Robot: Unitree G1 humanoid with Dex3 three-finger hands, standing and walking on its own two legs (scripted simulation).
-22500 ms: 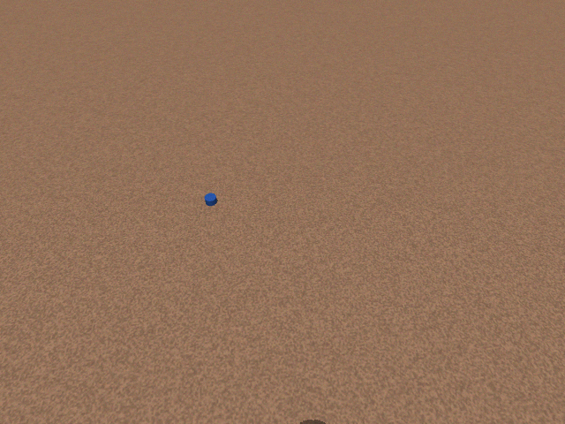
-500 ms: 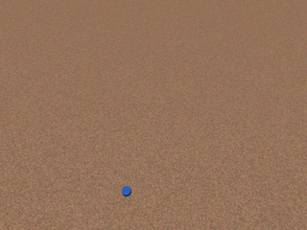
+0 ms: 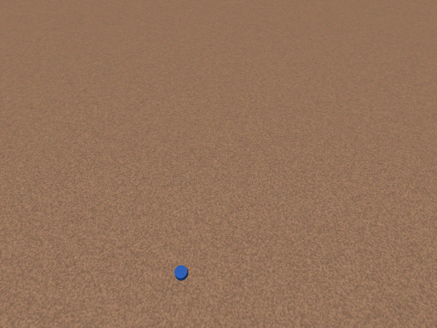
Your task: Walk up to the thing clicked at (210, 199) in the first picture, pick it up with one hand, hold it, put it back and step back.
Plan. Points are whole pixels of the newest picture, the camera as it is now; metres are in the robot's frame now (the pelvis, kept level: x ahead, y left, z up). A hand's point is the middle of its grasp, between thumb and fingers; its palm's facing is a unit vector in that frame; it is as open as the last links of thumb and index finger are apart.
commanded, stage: stand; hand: left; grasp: from above
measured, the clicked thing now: (181, 272) +0.48 +0.17 -0.77
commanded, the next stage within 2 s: rise first in 0.36 s
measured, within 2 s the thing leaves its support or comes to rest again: neither
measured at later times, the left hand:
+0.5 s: hand out of the picture +0.08 +0.25 -0.15, palm faces -0.01 -0.94 -0.35, open 7.4 cm
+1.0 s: hand out of the picture +0.14 +0.25 -0.21, palm faces -0.10 -0.91 -0.41, open 13.4 cm
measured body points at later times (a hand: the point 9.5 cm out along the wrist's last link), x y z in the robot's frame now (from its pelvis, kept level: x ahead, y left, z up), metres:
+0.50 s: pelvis +0.00 +0.00 +0.00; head +0.01 -0.01 +0.45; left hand +0.08 +0.30 -0.13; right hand +0.08 -0.30 -0.14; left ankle +0.00 +0.13 -0.75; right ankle -0.02 -0.11 -0.75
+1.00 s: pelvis -0.01 +0.01 -0.06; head +0.07 +0.02 +0.38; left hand +0.14 +0.30 -0.18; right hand +0.12 -0.25 -0.16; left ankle +0.00 +0.13 -0.75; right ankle -0.02 -0.11 -0.75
